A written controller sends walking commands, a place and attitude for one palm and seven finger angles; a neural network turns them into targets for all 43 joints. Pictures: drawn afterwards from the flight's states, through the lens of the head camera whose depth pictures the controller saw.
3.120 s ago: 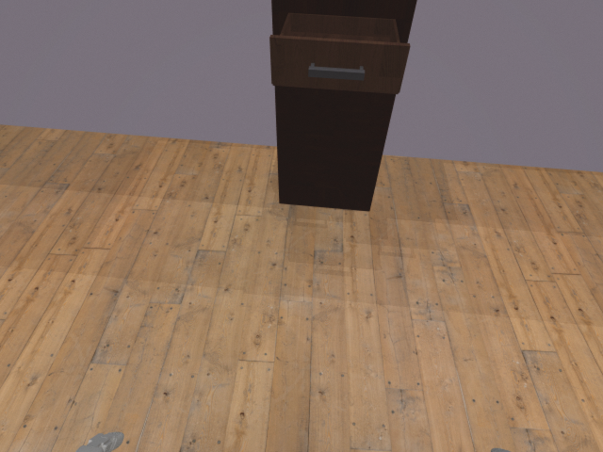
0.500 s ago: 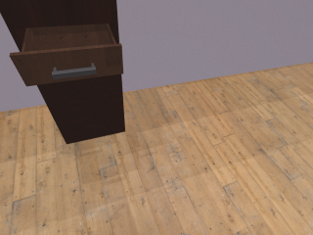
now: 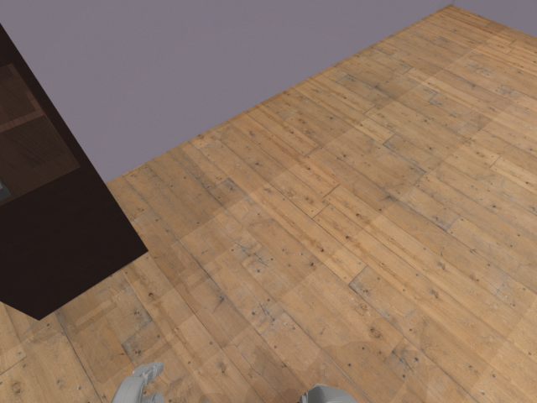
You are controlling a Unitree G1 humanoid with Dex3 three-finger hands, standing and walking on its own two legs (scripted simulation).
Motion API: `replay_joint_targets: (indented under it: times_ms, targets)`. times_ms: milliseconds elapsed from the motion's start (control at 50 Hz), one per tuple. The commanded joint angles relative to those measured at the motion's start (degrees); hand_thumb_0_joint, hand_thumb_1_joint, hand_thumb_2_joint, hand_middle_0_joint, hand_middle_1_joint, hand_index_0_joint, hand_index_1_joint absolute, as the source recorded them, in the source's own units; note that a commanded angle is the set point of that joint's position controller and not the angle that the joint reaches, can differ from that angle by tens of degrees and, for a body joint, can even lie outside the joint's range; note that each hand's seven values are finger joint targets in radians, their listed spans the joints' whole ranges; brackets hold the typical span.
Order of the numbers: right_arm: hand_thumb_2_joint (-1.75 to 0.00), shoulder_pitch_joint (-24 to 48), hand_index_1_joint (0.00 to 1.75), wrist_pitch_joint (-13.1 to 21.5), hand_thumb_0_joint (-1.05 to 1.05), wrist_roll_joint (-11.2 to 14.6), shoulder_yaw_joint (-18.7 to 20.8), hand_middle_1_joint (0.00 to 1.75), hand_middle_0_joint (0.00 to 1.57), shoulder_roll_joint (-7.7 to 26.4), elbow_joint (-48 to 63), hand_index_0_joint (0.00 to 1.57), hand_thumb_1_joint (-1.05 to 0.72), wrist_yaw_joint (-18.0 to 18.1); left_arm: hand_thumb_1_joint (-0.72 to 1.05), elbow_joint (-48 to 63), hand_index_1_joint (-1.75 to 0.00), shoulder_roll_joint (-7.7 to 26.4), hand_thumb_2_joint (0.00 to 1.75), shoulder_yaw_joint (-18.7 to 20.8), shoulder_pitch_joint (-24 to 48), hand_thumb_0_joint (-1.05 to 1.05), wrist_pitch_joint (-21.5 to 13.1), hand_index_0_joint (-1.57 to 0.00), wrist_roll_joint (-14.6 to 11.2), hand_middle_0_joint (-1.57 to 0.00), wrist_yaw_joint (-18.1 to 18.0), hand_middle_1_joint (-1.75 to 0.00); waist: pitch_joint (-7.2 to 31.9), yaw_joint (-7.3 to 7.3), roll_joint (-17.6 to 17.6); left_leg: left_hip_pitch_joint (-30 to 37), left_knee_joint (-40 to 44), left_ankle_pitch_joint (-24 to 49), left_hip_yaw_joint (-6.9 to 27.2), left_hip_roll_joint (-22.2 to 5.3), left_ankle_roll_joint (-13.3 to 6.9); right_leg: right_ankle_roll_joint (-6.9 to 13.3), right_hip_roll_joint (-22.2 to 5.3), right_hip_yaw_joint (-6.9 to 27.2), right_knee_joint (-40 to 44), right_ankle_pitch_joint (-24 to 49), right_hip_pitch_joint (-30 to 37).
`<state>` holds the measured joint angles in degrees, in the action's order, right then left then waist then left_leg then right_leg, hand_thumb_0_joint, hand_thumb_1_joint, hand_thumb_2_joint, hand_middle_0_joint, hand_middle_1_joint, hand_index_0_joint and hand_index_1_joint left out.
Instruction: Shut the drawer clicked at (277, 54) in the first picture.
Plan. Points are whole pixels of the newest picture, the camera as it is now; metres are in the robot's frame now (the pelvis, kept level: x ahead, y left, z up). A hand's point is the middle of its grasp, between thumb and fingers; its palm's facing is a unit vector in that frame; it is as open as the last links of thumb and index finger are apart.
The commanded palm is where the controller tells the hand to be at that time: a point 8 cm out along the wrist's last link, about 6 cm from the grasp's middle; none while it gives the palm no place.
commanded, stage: turn to face it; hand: left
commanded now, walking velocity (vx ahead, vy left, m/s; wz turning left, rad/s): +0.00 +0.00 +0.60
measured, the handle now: out of the picture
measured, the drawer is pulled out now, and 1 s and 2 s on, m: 0.20 0.20 0.20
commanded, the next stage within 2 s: take the last steps up to it in 1.14 s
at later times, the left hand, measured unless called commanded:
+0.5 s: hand out of the picture +0.03 +0.25 -0.16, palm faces +0.26 -0.94 -0.20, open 7.3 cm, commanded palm none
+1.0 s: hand out of the picture -0.02 +0.18 -0.11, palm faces +0.50 -0.81 -0.30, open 7.3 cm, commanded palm none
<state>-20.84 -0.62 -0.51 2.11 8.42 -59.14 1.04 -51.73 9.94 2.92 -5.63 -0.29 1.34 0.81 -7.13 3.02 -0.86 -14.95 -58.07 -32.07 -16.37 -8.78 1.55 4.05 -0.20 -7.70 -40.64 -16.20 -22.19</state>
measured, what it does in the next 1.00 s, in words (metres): steps on the spot, turning left: left foot, then right foot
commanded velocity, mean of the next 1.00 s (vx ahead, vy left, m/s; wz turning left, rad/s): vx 0.00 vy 0.00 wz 0.55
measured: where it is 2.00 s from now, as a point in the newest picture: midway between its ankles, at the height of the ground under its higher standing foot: outside the picture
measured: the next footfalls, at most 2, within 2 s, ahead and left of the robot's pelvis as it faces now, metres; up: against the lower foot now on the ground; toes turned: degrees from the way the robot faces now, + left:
left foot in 0.34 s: +0.07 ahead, +0.13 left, +0.00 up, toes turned +16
right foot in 0.88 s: +0.09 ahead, -0.11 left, +0.00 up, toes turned +25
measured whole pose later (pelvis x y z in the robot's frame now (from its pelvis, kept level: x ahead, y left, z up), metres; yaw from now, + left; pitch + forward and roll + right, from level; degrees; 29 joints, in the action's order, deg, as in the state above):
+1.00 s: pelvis +0.00 -0.04 +0.03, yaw +30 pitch -1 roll +2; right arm -12.7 -4.6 -1.6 5.9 15.6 -53.7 -0.7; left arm -51.2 9.9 2.3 -12.7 1.3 1.0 -1.3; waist -1.9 1.1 -3.5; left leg -30.9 -60.8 -21.5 3.6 3.7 2.1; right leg 1.5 -2.3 -4.2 -29.5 -16.1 -12.1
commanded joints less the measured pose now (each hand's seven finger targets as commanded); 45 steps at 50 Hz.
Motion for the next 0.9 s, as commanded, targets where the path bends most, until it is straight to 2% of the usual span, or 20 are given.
replay_joint_targets:
  times_ms: [0, 60, 80, 140, 200, 240, 280, 300, 320, 340, 360, 400, 480, 660, 760, 800, 820, 840, 860, 880]
  targets:
    - [-0.9, 3.0, 0.3, 0.55, 0.0, 0.13, 0.96, 0.3, 0.2, 4.41, 5.19, 0.2, -0.9, 0.45, 0.9, 0.08, -0.3, 9.96, 0.9, 2.37, -10.63, 0.0, -0.49, -0.2, -0.6, -0.2, -3.06, -0.3, 14.37, -5.06, 5.21, -14.98, -18.71, 2.71, 14.76, 1.29, 0.57, 9.61, -19.13, 19.77, 16.89, 43.18, 18.4]
    - [-0.9, -3.17, 0.3, -0.84, 0.0, -0.39, 0.59, 0.3, 0.2, 2.31, 1.46, 0.2, -0.9, 0.32, 0.9, 0.4, -0.3, 6.59, 0.9, 0.8, -3.3, 0.0, -1.27, -0.2, -0.09, -0.2, -3.37, -0.3, 8.84, 0.62, 3.18, -7.94, -8.14, 8.64, 15.77, 1.61, 0.75, 5.75, -14.84, 8.89, 20.97, 31.03, 5.51]
    - [-0.9, -4.14, 0.3, -1.15, 0.0, -0.33, 0.37, 0.3, 0.2, 1.84, 0.88, 0.2, -0.9, 0.22, 0.9, 0.5, -0.3, 6.59, 0.9, 0.69, -2.75, 0.0, -1.28, -0.2, -0.01, -0.2, -3.25, -0.3, 8.05, 0.93, 5.0, -6.04, -4.11, 8.94, 14.83, 2.06, 0.85, 5.28, -14.5, 6.54, 21.57, 27.67, 3.29]
    - [-0.9, -0.14, 0.3, -1.25, 0.0, -0.12, 0.56, 0.3, 0.2, 2.33, 1.85, 0.2, -0.9, -0.08, 0.9, -0.29, -0.3, 7.45, 0.9, 1.25, -4.93, 0.0, -0.58, -0.2, 0.01, -0.2, -2.97, -0.3, 5.68, -1.51, 8.31, -6.79, 3.08, 8.31, 12.47, 3.79, 1.15, 5.48, -15.26, 5.72, 22.68, 20.94, 5.44]
    - [-0.9, 4.35, 0.3, -0.79, 0.0, -0.2, 0.82, 0.3, 0.2, 2.95, 4.06, 0.2, -0.9, -0.49, 0.9, -0.63, -0.3, 8.58, 0.9, 2.2, -7.08, 0.0, -0.12, -0.2, 0.28, -0.2, -3.04, -0.3, 5.42, -3.64, 9.06, -8.45, 9.16, 6.48, 11.64, 4.02, 1.18, 5.8, -17.6, 6.31, 20.52, 22.7, 9.95]
    - [-0.9, 4.7, 0.3, -0.57, 0.0, -0.29, 1.03, 0.3, 0.2, 3.33, 4.98, 0.2, -0.9, -0.72, 0.9, -0.53, -0.3, 9.35, 0.9, 2.62, -7.14, 0.0, 0.12, -0.2, 0.24, -0.2, -3.09, -0.3, 6.47, -3.65, 9.2, -6.94, 15.02, 8.28, 10.72, 4.4, 1.12, 4.8, -18.34, 4.87, 17.37, 24.44, 11.89]
    - [-0.9, 2.93, 0.3, -0.54, 0.0, -0.47, 1.34, 0.3, 0.2, 4.36, 5.11, 0.2, -0.9, -0.95, 0.9, -0.31, -0.3, 9.55, 0.9, 2.87, -6.96, 0.0, 0.59, -0.2, -0.21, -0.2, -2.94, -0.3, 7.39, -2.67, 6.84, -0.73, 23.91, 15.76, 10.04, 4.89, 0.65, 1.45, -17.37, 1.85, 12.28, 19.95, 9.54]
    - [-0.9, 0.14, 0.3, -0.27, 0.0, -0.56, 1.85, 0.3, 0.2, 6.49, 4.77, 0.2, -0.9, -1.06, 0.9, 0.26, -0.3, 8.78, 0.9, 2.78, -6.55, 0.0, 0.98, -0.2, -0.57, -0.2, -2.78, -0.3, 8.61, -0.96, 1.02, 4.2, 30.47, 24.03, 13.58, 2.92, -0.5, -1.35, -15.47, -0.6, 5.99, 13.56, 6.13]
    - [-0.9, -1.7, 0.3, 0.2, 0.0, -1.14, 3.01, 0.3, 0.2, 12.07, 5.46, 0.2, -0.9, -0.86, 0.9, 1.85, -0.3, 5.6, 0.9, 2.58, -7.6, 0.0, 1.41, -0.2, -1.04, -0.2, -2.45, -0.3, 9.12, -0.59, -15.04, 7.91, 36.33, 39.46, 32.03, -9.14, -6.66, -6.23, -7.78, -3.74, -5.48, -5.38, -4.08]
    - [-0.9, -3.3, 0.3, 0.1, 0.0, -1.24, 3.77, 0.3, 0.2, 15.24, 5.51, 0.2, -0.9, -0.49, 0.9, 4.16, -0.3, 4.78, 0.9, 1.85, -3.68, 0.0, 1.54, -0.2, -0.76, -0.2, -2.49, -0.3, 8.12, 1.03, -18.52, 7.26, 40.41, 50.79, 41.88, -16.94, -14.17, -7.72, -3.84, 0.47, -18.14, -22.64, -10.01]
    - [-0.9, -3.27, 0.3, 0.11, 0.0, -1.25, 3.71, 0.3, 0.2, 15.02, 5.08, 0.2, -0.9, -0.24, 0.9, 4.68, -0.3, 6.13, 0.9, 1.92, -1.35, 0.0, 1.66, -0.2, -0.4, -0.2, -2.51, -0.3, 8.57, 1.16, -11.04, 5.54, 40.41, 42.95, 39.84, -16.05, -15.48, -6.63, -5.03, 5.25, -23.65, -19.76, -9.4]
    - [-0.9, 2.84, 0.3, 0.45, 0.0, -1.14, 3.24, 0.3, 0.2, 13.11, 6.87, 0.2, -0.9, 0.36, 0.9, 3.2, -0.3, 6.1, 0.9, 2.84, -1.36, 0.0, 1.84, -0.2, -0.13, -0.2, -2.1, -0.3, 6.73, -0.98, -9.08, 3.53, 41.25, 33.85, 36.07, -10.36, -12.65, -6.96, -5.41, 7.79, -27.54, -11.51, -12.48]
    - [-0.9, 5.81, 0.3, 1.02, 0.0, -0.59, 3.01, 0.3, 0.2, 12.72, 8.15, 0.2, -0.9, 0.41, 0.9, 1.11, -0.3, 6.54, 0.9, 3.0, -5.39, 0.0, 1.95, -0.2, -0.39, -0.2, -1.62, -0.3, 10.18, -2.55, -5.92, 6.51, 40.74, 35.37, 29.01, -4.81, -9.96, -8.59, -5.0, 7.94, -25.81, -3.6, -10.23]
    - [-0.9, 4.27, 0.3, -0.21, 0.0, -0.75, 4.5, 0.3, 0.2, 14.96, 7.94, 0.2, -0.9, -0.23, 0.9, 3.04, -0.3, 7.51, 0.9, 2.88, -2.26, 0.0, 2.17, -0.2, -0.72, -0.2, -2.01, -0.3, 9.81, -0.36, -8.84, 7.43, 40.85, 28.92, 36.44, -3.36, -11.6, -9.36, -2.82, 8.1, -12.1, -7.74, -7.01]
    - [-0.9, 7.49, 0.3, -1.11, 0.0, -1.0, 5.13, 0.3, 0.2, 15.96, 9.61, 0.2, -0.9, -0.57, 0.9, 3.24, -0.3, 7.62, 0.9, 2.52, -5.65, 0.0, 1.9, -0.2, -1.08, -0.2, -2.39, -0.3, 10.66, -1.75, -9.59, 1.71, 39.47, 26.92, 40.81, -1.64, -11.27, -7.77, -0.1, 8.06, -0.61, -8.28, 2.45]
    - [-0.9, 9.25, 0.3, -1.45, 0.0, -0.89, 5.3, 0.3, 0.2, 15.7, 10.4, 0.2, -0.9, -0.87, 0.9, 2.63, -0.3, 7.92, 0.9, 2.77, -9.8, 0.0, 1.66, -0.2, -1.28, -0.2, -2.6, -0.3, 11.13, -3.52, -8.91, -3.37, 38.52, 22.29, 40.63, 0.26, -9.49, -7.06, 0.63, 7.24, 7.62, -3.41, 10.31]
    - [-0.9, 10.57, 0.3, -1.61, 0.0, -0.58, 5.21, 0.3, 0.2, 14.78, 10.96, 0.2, -0.9, -1.01, 0.9, 2.05, -0.3, 8.8, 0.9, 3.04, -12.6, 0.0, 1.34, -0.2, -1.16, -0.2, -2.79, -0.3, 11.32, -5.2, -7.3, -8.53, 35.99, 18.46, 38.87, 2.38, -7.37, -6.59, -0.55, 7.51, 16.31, 1.13, 17.37]
    - [-0.9, 9.8, 0.3, -1.88, 0.0, -0.11, 4.89, 0.3, 0.2, 11.46, 11.46, 0.2, -0.9, -1.27, 0.9, 2.22, -0.3, 12.61, 0.9, 3.75, -14.07, 0.0, 0.83, -0.2, -0.34, -0.2, -3.13, -0.3, 11.09, -5.76, 3.54, -17.1, 25.75, 9.98, 32.71, 8.13, -3.36, -3.68, -9.87, 16.2, 25.86, -5.02, 23.62]
    - [-0.9, 9.06, 0.3, -1.72, 0.0, -0.07, 4.31, 0.3, 0.2, 8.07, 12.74, 0.2, -0.9, -1.15, 0.9, 3.93, -0.3, 18.21, 0.9, 4.34, -11.92, 0.0, 0.57, -0.2, 0.51, -0.2, -3.33, -0.3, 8.95, -5.66, 19.83, -25.91, 8.21, 0.9, 20.84, 15.51, 1.29, 2.44, -26.02, 34.38, 31.22, -9.51, 21.8]
    - [-0.9, 10.88, 0.3, -1.7, 0.0, -1.08, 5.01, 0.3, 0.2, 12.02, 12.64, 0.2, -0.9, -1.18, 0.9, 5.26, -0.3, 16.82, 0.9, 3.61, -8.39, 0.0, 1.0, -0.2, -0.25, -0.2, -3.48, -0.3, 6.55, -4.76, 13.25, -21.24, -1.83, 0.72, 23.16, 11.64, 0.05, 4.11, -27.69, 30.73, 30.65, -7.59, 9.49]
